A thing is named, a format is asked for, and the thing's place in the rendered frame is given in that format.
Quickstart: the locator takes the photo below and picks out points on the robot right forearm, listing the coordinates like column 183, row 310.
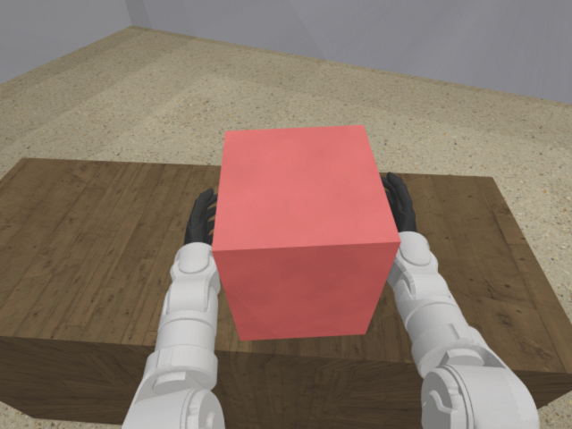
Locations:
column 431, row 316

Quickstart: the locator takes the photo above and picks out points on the robot left hand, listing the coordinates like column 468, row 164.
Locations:
column 198, row 226

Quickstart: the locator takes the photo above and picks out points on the robot left forearm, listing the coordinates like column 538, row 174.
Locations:
column 184, row 355

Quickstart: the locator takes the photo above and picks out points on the pedestal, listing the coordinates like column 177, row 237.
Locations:
column 86, row 249

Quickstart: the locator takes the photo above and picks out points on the right robot upper arm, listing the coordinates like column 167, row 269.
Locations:
column 476, row 397

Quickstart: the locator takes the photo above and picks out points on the robot right hand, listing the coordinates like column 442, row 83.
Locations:
column 400, row 203

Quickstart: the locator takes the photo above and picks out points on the left robot upper arm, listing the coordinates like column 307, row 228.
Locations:
column 194, row 408

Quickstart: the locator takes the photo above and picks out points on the carton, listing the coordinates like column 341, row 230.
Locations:
column 304, row 237

